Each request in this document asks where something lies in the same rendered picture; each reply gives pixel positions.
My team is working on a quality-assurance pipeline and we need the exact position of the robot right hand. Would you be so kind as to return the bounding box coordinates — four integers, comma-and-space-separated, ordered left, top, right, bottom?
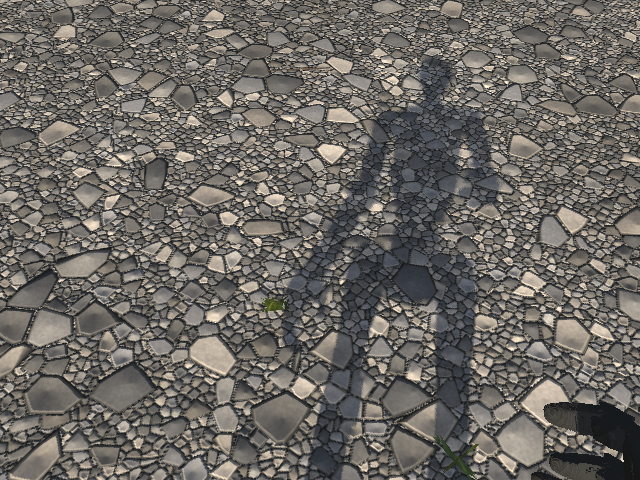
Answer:
531, 402, 640, 480

